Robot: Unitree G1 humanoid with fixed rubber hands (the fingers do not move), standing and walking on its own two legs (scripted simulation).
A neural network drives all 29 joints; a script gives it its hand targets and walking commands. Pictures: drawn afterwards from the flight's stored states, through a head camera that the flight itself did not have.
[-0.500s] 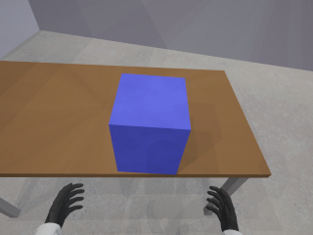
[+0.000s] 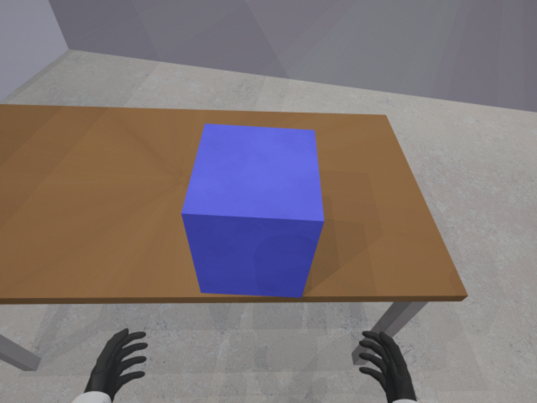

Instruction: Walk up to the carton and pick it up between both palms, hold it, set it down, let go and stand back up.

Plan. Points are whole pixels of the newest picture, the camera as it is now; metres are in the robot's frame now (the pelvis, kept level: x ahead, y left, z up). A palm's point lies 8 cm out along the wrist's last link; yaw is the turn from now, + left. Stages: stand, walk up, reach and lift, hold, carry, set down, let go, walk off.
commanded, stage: set down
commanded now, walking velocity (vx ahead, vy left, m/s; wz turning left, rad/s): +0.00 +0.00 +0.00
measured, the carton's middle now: (255, 214) +0.45 +0.04 -0.01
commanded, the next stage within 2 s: let go in 0.58 s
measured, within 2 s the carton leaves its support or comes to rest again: neither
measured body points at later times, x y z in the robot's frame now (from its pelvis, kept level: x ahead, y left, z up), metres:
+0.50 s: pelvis +0.00 +0.00 +0.00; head +0.03 +0.01 +0.45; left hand +0.17 +0.24 -0.09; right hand +0.18 -0.21 -0.09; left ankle +0.01 +0.12 -0.74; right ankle +0.00 -0.12 -0.74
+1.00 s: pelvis +0.01 +0.00 +0.00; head +0.03 +0.01 +0.45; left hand +0.16 +0.24 -0.09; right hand +0.18 -0.22 -0.09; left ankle +0.01 +0.12 -0.74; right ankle +0.00 -0.12 -0.74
